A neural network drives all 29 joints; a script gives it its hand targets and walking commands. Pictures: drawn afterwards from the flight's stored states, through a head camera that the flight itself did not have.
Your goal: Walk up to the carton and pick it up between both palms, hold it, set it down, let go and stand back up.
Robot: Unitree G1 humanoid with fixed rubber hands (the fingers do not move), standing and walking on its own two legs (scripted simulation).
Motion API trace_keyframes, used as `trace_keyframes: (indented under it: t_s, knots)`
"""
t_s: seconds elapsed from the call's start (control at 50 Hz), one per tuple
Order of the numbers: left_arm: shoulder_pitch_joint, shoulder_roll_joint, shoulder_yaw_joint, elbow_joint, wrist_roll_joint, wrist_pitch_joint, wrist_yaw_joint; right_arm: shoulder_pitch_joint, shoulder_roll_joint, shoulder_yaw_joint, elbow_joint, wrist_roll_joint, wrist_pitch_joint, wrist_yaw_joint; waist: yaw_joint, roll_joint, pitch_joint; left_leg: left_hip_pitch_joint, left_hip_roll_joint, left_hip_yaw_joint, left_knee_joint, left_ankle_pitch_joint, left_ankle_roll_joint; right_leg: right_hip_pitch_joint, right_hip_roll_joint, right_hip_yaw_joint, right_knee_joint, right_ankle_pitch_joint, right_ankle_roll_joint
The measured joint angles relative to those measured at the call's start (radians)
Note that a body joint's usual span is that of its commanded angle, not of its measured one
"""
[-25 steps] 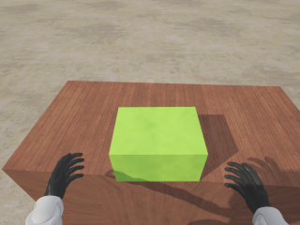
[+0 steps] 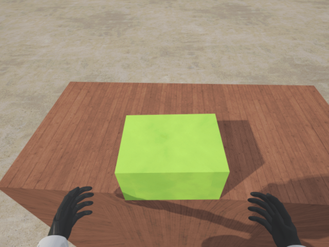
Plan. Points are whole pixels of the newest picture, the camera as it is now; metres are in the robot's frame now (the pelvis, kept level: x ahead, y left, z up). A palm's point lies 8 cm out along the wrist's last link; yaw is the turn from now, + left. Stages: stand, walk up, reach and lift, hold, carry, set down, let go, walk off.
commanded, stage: set down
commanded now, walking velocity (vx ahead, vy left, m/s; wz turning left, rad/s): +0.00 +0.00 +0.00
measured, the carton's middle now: (171, 155) +0.38 +0.03 +0.01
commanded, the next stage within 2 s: let go in 0.94 s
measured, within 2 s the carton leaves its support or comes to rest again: neither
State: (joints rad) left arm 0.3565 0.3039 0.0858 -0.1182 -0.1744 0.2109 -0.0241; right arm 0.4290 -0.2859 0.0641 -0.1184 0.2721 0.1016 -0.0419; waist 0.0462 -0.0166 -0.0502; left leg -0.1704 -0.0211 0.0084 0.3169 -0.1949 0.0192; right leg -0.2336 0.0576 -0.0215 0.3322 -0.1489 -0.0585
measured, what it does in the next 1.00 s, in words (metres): stands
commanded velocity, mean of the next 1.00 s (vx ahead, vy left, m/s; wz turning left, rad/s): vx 0.00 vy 0.00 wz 0.00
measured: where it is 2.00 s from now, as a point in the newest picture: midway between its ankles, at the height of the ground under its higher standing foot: outside the picture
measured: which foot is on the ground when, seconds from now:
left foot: down 0.00-1.00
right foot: down 0.00-1.00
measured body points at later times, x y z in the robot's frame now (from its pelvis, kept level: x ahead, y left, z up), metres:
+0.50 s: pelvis +0.01 +0.00 +0.00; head +0.04 +0.00 +0.45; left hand +0.18 +0.26 -0.01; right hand +0.18 -0.20 -0.01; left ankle -0.02 +0.11 -0.75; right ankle +0.01 -0.07 -0.75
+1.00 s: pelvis +0.01 +0.00 +0.00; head +0.04 +0.00 +0.45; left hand +0.18 +0.26 -0.05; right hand +0.18 -0.20 -0.06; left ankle -0.02 +0.11 -0.75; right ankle +0.01 -0.07 -0.75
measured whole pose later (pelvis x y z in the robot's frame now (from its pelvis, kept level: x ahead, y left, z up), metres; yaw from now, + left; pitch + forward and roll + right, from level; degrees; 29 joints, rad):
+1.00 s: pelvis +0.01 +0.00 +0.00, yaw +0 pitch +3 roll +0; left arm 0.29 0.30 0.04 0.30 -0.17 0.10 -0.04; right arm 0.35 -0.21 0.06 0.32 0.10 -0.10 -0.02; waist 0.03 0.00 0.00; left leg -0.17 -0.02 0.01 0.32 -0.21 0.02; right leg -0.23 0.06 -0.02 0.33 -0.16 -0.06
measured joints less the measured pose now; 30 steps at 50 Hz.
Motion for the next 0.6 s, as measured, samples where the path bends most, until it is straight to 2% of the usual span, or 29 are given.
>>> trace_keyframes:
  t_s: [0.18,0.36,0.6]
  knots:
    - [0.052,0.0,-0.004,-0.016,0.0,-0.038,0.002,0.052,0.004,0.0,0.0,-0.023,-0.044,0.004,0.0,0.001,0.007,0.0,0.0,0.0,0.0,-0.006,0.0,0.0,0.0,0.0,0.0,-0.005,-0.001]
    - [0.051,0.0,-0.025,0.105,0.0,-0.047,-0.001,0.055,0.032,0.0,0.001,-0.067,-0.046,0.009,-0.004,0.002,0.038,0.0,0.0,0.0,0.0,-0.005,0.0,0.0,0.0,0.0,0.0,-0.005,-0.001]
    - [0.027,0.0,-0.038,0.192,0.0,-0.097,0.001,0.042,0.061,0.0,0.134,-0.111,-0.101,0.016,-0.005,0.012,0.048,0.0,0.0,0.0,0.0,-0.011,0.0,0.0,0.0,0.0,0.0,-0.011,-0.001]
